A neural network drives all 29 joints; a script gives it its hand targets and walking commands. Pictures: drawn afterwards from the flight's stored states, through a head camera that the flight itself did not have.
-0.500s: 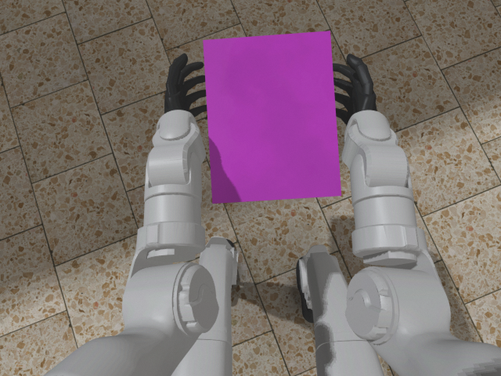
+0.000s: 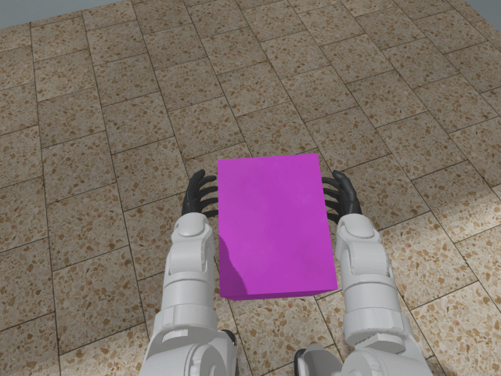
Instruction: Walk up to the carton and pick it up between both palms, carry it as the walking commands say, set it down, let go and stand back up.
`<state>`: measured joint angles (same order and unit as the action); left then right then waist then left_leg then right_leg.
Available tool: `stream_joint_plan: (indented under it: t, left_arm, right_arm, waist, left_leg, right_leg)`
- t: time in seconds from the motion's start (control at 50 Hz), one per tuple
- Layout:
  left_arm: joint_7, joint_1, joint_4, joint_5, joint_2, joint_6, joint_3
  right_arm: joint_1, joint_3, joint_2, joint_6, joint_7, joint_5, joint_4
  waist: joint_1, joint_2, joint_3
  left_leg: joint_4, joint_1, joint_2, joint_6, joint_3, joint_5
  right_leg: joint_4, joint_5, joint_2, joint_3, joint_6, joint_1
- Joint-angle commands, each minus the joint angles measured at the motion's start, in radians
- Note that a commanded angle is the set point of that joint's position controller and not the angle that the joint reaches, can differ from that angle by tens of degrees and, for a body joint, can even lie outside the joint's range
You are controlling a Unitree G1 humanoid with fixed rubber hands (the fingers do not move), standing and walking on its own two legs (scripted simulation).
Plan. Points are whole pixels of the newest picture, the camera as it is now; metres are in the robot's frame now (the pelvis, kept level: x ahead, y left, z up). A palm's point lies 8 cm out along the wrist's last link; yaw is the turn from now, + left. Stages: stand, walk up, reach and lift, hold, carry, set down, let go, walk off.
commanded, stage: reach and lift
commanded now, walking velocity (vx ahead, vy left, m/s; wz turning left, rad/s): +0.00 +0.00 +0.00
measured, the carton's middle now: (270, 237) +0.35 +0.00 -0.11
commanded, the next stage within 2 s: hold in 1.72 s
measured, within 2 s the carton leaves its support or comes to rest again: neither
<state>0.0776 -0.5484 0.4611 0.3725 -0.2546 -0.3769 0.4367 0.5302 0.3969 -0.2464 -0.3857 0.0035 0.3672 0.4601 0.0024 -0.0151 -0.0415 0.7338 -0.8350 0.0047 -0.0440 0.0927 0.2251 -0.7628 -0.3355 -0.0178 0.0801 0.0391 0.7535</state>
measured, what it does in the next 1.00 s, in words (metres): stands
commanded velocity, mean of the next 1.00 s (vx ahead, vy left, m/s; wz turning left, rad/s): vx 0.00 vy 0.00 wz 0.00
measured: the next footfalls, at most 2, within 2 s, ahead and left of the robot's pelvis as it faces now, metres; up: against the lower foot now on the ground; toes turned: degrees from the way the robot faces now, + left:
none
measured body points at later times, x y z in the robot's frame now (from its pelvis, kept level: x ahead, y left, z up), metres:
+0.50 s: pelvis +0.02 +0.00 +0.03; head +0.02 +0.00 +0.48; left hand +0.35 +0.14 +0.05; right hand +0.36 -0.12 +0.05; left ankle +0.07 +0.14 -0.70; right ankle +0.01 -0.15 -0.70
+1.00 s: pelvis +0.01 +0.00 +0.04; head -0.04 +0.01 +0.48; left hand +0.34 +0.13 +0.09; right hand +0.33 -0.13 +0.09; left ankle +0.07 +0.14 -0.70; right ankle +0.01 -0.15 -0.70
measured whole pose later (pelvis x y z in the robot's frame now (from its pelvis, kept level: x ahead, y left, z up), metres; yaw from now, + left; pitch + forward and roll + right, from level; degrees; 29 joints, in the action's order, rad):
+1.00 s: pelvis +0.01 +0.00 +0.04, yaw -1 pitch -7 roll +0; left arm 0.11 -0.47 0.43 0.35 -0.22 -0.73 0.34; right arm 0.48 0.32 -0.23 -0.71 0.02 0.36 0.46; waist 0.00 -0.01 0.02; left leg 0.43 -0.15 0.01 -0.04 0.05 0.16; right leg -0.46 -0.26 0.00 0.12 0.03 0.08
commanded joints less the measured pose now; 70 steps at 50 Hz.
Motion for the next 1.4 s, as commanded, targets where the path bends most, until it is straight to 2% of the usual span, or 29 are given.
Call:
stream_joint_plan:
  t: [0.0,0.12,0.2,0.22,0.24,0.28,0.42,0.54,0.58,0.7,0.78,0.84,0.9,0.96,1.04,1.1,1.16,1.2,1.26,1.38]
  left_arm:
    - [-0.272,-0.435,0.035,-0.217,-1.058,0.003,-0.742]
    - [-0.284,-0.309,0.026,-0.222,-1.028,-0.044,-0.744]
    - [-0.293,-0.274,0.03,-0.235,-1.007,-0.079,-0.711]
    - [-0.294,-0.271,0.005,-0.243,-1.006,-0.085,-0.716]
    - [-0.296,-0.264,0.028,-0.235,-0.994,-0.096,-0.692]
    - [-0.296,-0.284,0.003,-0.249,-0.981,-0.113,-0.69]
    - [-0.294,-0.318,0.03,-0.253,-0.974,-0.176,-0.636]
    - [-0.289,-0.418,-0.019,-0.313,-1.015,-0.206,-0.693]
    - [-0.29,-0.429,0.007,-0.314,-1.02,-0.222,-0.684]
    - [-0.291,-0.516,-0.001,-0.35,-1.032,-0.266,-0.714]
    - [-0.285,-0.52,-0.011,-0.357,-1.037,-0.3,-0.718]
    - [-0.279,-0.518,-0.002,-0.346,-1.025,-0.326,-0.691]
    - [-0.277,-0.494,0.019,-0.327,-1.007,-0.34,-0.649]
    - [-0.275,-0.474,0.008,-0.322,-1.001,-0.346,-0.637]
    - [-0.271,-0.456,-0.06,-0.346,-1.02,-0.344,-0.681]
    - [-0.271,-0.416,-0.095,-0.356,-1.019,-0.341,-0.705]
    - [-0.273,-0.379,-0.111,-0.36,-1.019,-0.34,-0.717]
    - [-0.276,-0.352,-0.111,-0.355,-1.01,-0.341,-0.713]
    - [-0.279,-0.345,-0.129,-0.361,-1.007,-0.34,-0.724]
    - [-0.288,-0.328,-0.148,-0.365,-1.006,-0.339,-0.733]
  right_arm:
    - [0.525,-0.657,-1.029,0.054,-0.22,-0.22,-0.035]
    - [0.406,-0.666,-1.046,0.005,-0.209,-0.237,-0.037]
    - [0.335,-0.631,-1.033,-0.033,-0.2,-0.234,-0.003]
    - [0.33,-0.638,-1.036,-0.039,-0.198,-0.242,-0.026]
    - [0.317,-0.607,-1.023,-0.048,-0.197,-0.231,0.005]
    - [0.304,-0.597,-1.025,-0.067,-0.197,-0.237,0.019]
    - [0.365,-0.557,-1.025,-0.125,-0.194,-0.247,0.035]
    - [0.458,-0.602,-1.065,-0.155,-0.201,-0.302,0.003]
    - [0.492,-0.597,-1.062,-0.166,-0.201,-0.303,0.005]
    - [0.533,-0.575,-1.032,-0.209,-0.209,-0.295,0.019]
    - [0.555,-0.581,-1.022,-0.238,-0.216,-0.302,-0.008]
    - [0.544,-0.557,-1.004,-0.266,-0.223,-0.296,0.017]
    - [0.536,-0.548,-0.988,-0.281,-0.229,-0.291,0.028]
    - [0.52,-0.559,-0.984,-0.291,-0.23,-0.3,0.014]
    - [0.495,-0.595,-0.981,-0.288,-0.224,-0.322,-0.048]
    - [0.463,-0.63,-0.982,-0.286,-0.216,-0.334,-0.103]
    - [0.424,-0.65,-0.98,-0.286,-0.212,-0.339,-0.131]
    - [0.404,-0.652,-0.979,-0.289,-0.21,-0.334,-0.135]
    - [0.361,-0.649,-0.982,-0.289,-0.209,-0.331,-0.128]
    - [0.36,-0.654,-0.982,-0.286,-0.21,-0.342,-0.155]
  waist:
    - [0.004,0.02,-0.775]
    - [0.032,0.009,-0.678]
    - [0.016,-0.002,-0.571]
    - [0.014,0.002,-0.578]
    - [0.007,0.002,-0.523]
    - [0.0,0.005,-0.483]
    - [0.003,0.017,-0.328]
    - [0.015,0.027,-0.361]
    - [0.017,0.026,-0.337]
    - [-0.015,0.025,-0.291]
    - [-0.009,0.02,-0.274]
    - [-0.008,0.028,-0.196]
    - [0.001,0.018,-0.157]
    - [0.011,0.008,-0.164]
    - [0.001,0.018,-0.241]
    - [0.005,0.016,-0.28]
    - [0.007,0.021,-0.294]
    - [0.008,0.004,-0.283]
    - [0.0,0.015,-0.276]
    - [-0.001,0.013,-0.274]
  left_leg:
    - [-0.038,0.682,-0.142,0.019,-0.051,-0.437]
    - [-0.112,0.734,-0.138,0.029,-0.055,-0.412]
    - [-0.158,0.758,-0.132,0.03,-0.046,-0.412]
    - [-0.165,0.773,-0.135,0.03,-0.049,-0.423]
    - [-0.174,0.764,-0.133,0.029,-0.048,-0.405]
    - [-0.195,0.785,-0.129,0.027,-0.047,-0.388]
    - [-0.253,0.811,-0.125,0.027,-0.06,-0.242]
    - [-0.268,0.874,-0.118,0.021,-0.061,-0.2]
    - [-0.274,0.866,-0.115,0.022,-0.063,-0.16]
    - [-0.305,0.883,-0.101,0.011,-0.071,-0.049]
    - [-0.327,0.909,-0.098,0.013,-0.069,-0.043]
    - [-0.346,0.901,-0.094,0.015,-0.068,-0.016]
    - [-0.358,0.906,-0.097,0.02,-0.074,-0.023]
    - [-0.359,0.931,-0.098,0.026,-0.074,-0.09]
    - [-0.348,0.983,-0.098,0.018,-0.072,-0.208]
    - [-0.347,1.0,-0.101,0.016,-0.068,-0.277]
    - [-0.351,1.0,-0.101,0.016,-0.063,-0.3]
    - [-0.356,1.001,-0.101,0.019,-0.061,-0.299]
    - [-0.361,1.004,-0.101,0.018,-0.06,-0.301]
    - [-0.364,0.992,-0.102,0.02,-0.059,-0.29]
  right_leg:
    - [0.108,0.401,-0.144,-0.043,-0.021,-0.241]
    - [0.186,0.405,-0.122,-0.022,-0.015,-0.346]
    - [0.24,0.411,-0.11,-0.012,-0.016,-0.383]
    - [0.251,0.432,-0.108,-0.009,-0.016,-0.415]
    - [0.262,0.412,-0.105,-0.011,-0.017,-0.398]
    - [0.281,0.392,-0.103,-0.014,-0.021,-0.412]
    - [0.336,0.243,-0.097,-0.025,-0.03,-0.443]
    - [0.348,0.19,-0.097,-0.029,-0.037,-0.489]
    - [0.357,0.148,-0.092,-0.028,-0.039,-0.484]
    - [0.384,0.061,-0.086,-0.025,-0.049,-0.491]
    - [0.404,0.06,-0.088,-0.026,-0.051,-0.521]
    - [0.423,0.035,-0.084,-0.023,-0.055,-0.515]
    - [0.439,0.034,-0.08,-0.022,-0.054,-0.521]
    - [0.444,0.087,-0.083,-0.021,-0.05,-0.536]
    - [0.439,0.209,-0.085,-0.011,-0.049,-0.574]
    - [0.437,0.285,-0.086,-0.005,-0.045,-0.604]
    - [0.437,0.317,-0.087,-0.003,-0.043,-0.622]
    - [0.442,0.316,-0.086,-0.002,-0.039,-0.615]
    - [0.445,0.324,-0.086,-0.002,-0.041,-0.612]
    - [0.448,0.317,-0.087,-0.001,-0.038,-0.619]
